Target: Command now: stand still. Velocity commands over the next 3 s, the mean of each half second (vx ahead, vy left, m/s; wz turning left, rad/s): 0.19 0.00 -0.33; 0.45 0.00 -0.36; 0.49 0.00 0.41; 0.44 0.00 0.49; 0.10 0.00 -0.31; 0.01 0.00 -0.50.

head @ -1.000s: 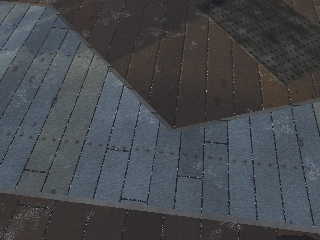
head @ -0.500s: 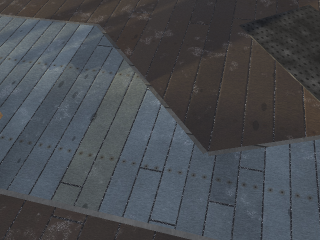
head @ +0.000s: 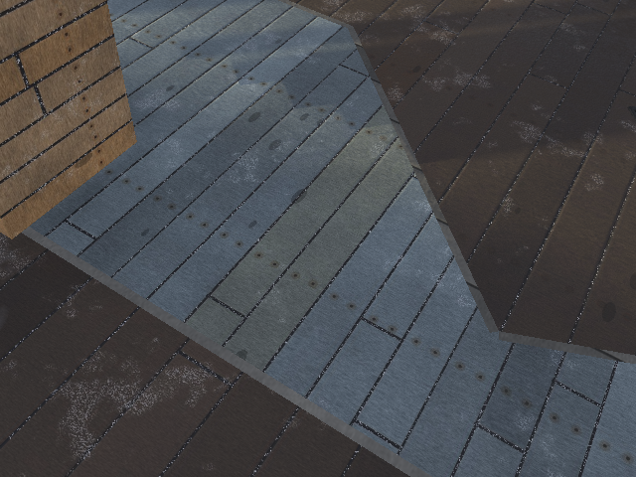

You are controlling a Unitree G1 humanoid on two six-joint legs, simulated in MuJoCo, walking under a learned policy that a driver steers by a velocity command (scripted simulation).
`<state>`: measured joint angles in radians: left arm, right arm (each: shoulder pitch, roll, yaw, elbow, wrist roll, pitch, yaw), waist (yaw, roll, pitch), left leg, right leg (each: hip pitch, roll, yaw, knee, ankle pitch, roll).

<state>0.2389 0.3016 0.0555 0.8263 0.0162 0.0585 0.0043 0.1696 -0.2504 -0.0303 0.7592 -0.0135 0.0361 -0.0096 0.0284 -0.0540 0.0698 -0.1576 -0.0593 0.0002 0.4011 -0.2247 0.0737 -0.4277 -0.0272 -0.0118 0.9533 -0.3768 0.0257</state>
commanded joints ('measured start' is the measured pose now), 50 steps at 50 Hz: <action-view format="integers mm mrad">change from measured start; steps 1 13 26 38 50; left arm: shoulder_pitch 32 -101 164 216 124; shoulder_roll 42 54 191 140 108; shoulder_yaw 3 12 51 39 5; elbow -11 -65 -24 13 -6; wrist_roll -7 7 -2 -12 25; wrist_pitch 4 -21 -69 -115 -143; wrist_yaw -10 -40 -24 -6 -12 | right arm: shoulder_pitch -2 105 -46 -232 99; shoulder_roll -83 -173 -164 -106 -168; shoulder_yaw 1 -49 -41 -6 -50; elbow -24 46 -39 -101 23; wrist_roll -7 -20 -36 -22 9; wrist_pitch -29 -43 -84 -72 -89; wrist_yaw -16 -17 39 56 34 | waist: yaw -19 -85 54 41 -59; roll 154 109 -57 -30 95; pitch -82 24 40 31 -107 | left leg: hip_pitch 64 177 -688 -526 168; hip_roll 246 388 116 88 354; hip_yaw -101 -269 -22 34 -584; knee -127 -284 675 319 -157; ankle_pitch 447 -301 -251 149 -154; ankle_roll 90 186 -42 -128 224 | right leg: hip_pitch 71 -131 526 399 -166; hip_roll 4 -12 -304 -89 37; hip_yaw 50 22 612 299 110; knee -106 -145 -813 -747 358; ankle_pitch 29 -91 -297 540 50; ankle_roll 4 -60 -348 -257 -107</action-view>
